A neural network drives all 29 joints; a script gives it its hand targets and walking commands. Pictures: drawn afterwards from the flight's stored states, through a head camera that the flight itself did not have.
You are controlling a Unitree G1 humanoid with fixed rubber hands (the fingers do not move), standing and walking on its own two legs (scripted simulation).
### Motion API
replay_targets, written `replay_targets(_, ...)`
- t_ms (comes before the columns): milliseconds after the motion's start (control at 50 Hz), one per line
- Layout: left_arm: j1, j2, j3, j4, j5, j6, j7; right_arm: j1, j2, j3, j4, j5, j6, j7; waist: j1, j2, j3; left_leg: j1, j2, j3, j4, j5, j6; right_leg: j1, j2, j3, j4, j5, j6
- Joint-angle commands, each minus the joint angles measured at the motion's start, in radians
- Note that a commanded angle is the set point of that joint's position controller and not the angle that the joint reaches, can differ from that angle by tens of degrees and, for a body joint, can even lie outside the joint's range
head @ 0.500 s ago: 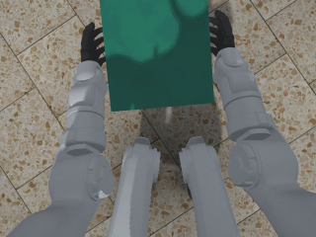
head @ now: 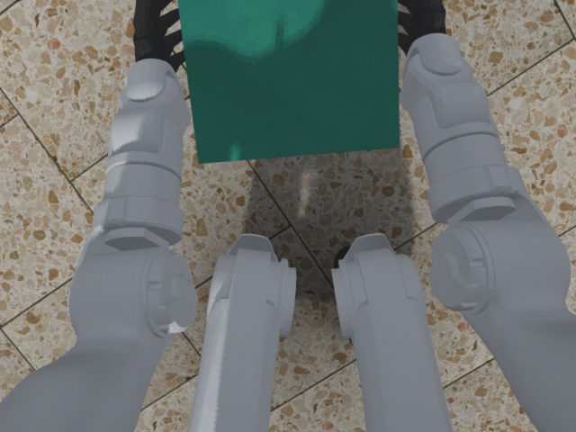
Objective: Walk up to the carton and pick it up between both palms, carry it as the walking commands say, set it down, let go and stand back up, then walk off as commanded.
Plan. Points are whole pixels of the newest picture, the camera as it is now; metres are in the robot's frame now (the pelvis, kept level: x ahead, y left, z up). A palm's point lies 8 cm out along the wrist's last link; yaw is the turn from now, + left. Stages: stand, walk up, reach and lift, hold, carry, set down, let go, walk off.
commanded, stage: set down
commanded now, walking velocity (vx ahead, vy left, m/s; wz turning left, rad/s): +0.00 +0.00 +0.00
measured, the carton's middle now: (289, 70) +0.52 +0.02 -0.21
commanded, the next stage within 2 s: none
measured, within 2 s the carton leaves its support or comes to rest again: neither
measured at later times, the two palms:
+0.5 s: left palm (168, 68) +0.52 +0.17 -0.18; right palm (412, 43) +0.54 -0.12 -0.18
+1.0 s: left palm (174, 77) +0.51 +0.17 -0.20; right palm (408, 52) +0.54 -0.12 -0.20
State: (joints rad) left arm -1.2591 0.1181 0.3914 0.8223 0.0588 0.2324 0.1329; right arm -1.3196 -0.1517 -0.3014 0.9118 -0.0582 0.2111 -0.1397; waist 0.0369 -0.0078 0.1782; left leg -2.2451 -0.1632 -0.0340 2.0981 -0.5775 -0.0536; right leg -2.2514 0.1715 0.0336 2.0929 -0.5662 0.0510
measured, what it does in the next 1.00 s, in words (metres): stands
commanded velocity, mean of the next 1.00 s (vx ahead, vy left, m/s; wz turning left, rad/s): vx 0.00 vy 0.00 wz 0.00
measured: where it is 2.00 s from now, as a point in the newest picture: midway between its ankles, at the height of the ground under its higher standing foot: (303, 316)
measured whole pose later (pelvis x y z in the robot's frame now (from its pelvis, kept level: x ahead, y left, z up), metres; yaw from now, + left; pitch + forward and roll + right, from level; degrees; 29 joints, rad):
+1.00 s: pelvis +0.00 +0.00 -0.03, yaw +1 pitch +34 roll +1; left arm -1.33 0.18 0.31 0.98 0.00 0.18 0.13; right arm -1.41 -0.23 -0.21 1.08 0.02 0.15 -0.14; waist 0.04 -0.01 0.36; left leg -2.20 -0.11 0.00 2.23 -0.63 -0.03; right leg -2.21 0.13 0.00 2.24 -0.62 0.01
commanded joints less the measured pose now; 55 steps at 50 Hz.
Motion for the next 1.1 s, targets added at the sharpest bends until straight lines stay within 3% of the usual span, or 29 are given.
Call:
replay_targets(0,-0.706,-0.9,-0.451,-0.078,-0.107,-0.028,-0.246,-0.633,0.929,0.389,-0.074,0.096,-0.027,0.224,0.014,-0.012,-1.218,0.595,0.008,0.076,-0.148,0.349,0.022,0.589,0.002,-0.081,-0.115,0.303,-0.044)
replay_targets(100,-0.698,-0.88,-0.436,-0.049,-0.108,-0.052,-0.248,-0.636,0.912,0.378,-0.042,0.104,-0.047,0.233,0.024,-0.018,-1.099,0.545,0.009,0.068,-0.11,0.392,0.028,0.541,0.006,-0.073,-0.083,0.337,-0.048)
replay_targets(240,-0.693,-0.879,-0.467,-0.06,-0.135,-0.069,-0.248,-0.623,0.92,0.406,-0.046,0.134,-0.064,0.232,0.02,-0.01,-1.124,0.576,0.006,0.068,-0.075,0.451,0.029,0.576,0.007,-0.065,-0.049,0.399,-0.052)
replay_targets(680,-0.734,-0.831,-0.426,-0.004,-0.126,-0.082,-0.274,-0.671,0.878,0.374,0.003,0.132,-0.075,0.252,0.021,-0.016,-0.941,0.473,0.021,0.064,-0.047,0.352,0.045,0.515,-0.008,-0.046,-0.026,0.324,-0.069)
replay_targets(1080,-0.734,-0.799,-0.442,0.011,-0.151,-0.108,-0.28,-0.669,0.843,0.385,0.024,0.16,-0.098,0.267,0.025,-0.019,-0.878,0.466,0.03,0.049,-0.011,0.386,0.055,0.483,-0.015,-0.029,0.013,0.353,-0.074)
